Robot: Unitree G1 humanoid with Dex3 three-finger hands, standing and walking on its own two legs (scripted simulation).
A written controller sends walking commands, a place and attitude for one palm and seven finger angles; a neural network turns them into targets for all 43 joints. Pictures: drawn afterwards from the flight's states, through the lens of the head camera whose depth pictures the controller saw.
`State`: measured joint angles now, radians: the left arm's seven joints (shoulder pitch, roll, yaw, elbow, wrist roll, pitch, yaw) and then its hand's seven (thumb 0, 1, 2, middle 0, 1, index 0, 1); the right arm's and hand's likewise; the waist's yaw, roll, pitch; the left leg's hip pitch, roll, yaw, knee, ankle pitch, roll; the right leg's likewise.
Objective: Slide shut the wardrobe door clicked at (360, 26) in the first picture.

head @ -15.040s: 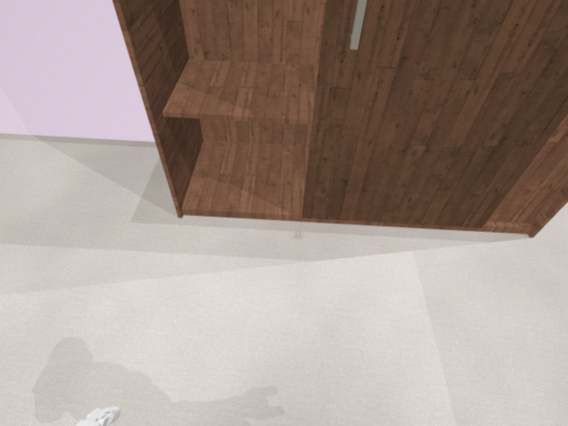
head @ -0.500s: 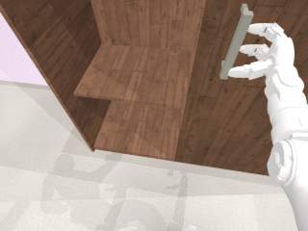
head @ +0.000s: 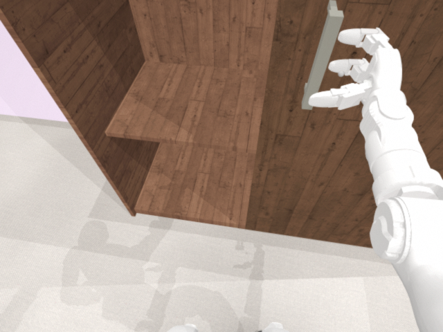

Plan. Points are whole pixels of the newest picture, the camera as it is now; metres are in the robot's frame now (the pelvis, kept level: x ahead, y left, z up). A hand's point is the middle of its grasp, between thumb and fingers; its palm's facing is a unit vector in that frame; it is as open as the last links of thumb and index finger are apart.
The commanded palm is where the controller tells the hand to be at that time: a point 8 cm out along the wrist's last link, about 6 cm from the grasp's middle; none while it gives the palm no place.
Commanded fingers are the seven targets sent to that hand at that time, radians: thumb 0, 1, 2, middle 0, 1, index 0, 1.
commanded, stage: feel for the door with the fingertips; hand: right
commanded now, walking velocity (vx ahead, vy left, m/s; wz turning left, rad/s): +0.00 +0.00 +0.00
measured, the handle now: (318, 60) +0.56 -0.08 +0.19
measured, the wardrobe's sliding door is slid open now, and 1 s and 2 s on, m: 0.54 0.51 0.51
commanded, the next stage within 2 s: slide the fingers in behind the handle in 0.14 s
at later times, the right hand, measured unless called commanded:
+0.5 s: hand (330, 72) +0.52 -0.09 +0.19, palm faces -0.02 +1.00 -0.02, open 13.7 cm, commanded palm +0.52 -0.14 +0.17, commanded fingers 0.00 0.50 -0.30 0.30 1.20 0.30 1.20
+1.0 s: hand (327, 72) +0.52 -0.09 +0.19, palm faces -0.03 +1.00 -0.02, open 13.7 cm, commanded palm +0.51 -0.14 +0.17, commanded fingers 0.00 0.50 -0.30 0.30 1.20 0.30 1.20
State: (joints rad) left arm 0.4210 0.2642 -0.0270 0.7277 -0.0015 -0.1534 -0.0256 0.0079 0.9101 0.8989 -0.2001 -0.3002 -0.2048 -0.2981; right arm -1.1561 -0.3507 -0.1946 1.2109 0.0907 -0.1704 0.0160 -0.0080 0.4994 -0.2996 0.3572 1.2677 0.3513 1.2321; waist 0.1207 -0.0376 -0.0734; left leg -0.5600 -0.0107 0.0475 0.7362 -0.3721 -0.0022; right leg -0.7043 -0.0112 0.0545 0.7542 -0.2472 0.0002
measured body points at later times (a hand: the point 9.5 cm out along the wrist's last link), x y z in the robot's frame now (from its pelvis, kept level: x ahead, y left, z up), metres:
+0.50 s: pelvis -0.01 +0.00 +0.00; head +0.05 +0.00 +0.44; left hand -0.03 +0.26 -0.12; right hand +0.51 -0.15 +0.20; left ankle -0.01 +0.13 -0.71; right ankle +0.07 -0.11 -0.71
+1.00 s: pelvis +0.00 +0.00 +0.00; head +0.06 +0.00 +0.45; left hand +0.01 +0.26 -0.11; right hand +0.51 -0.14 +0.20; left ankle -0.01 +0.13 -0.71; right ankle +0.07 -0.11 -0.71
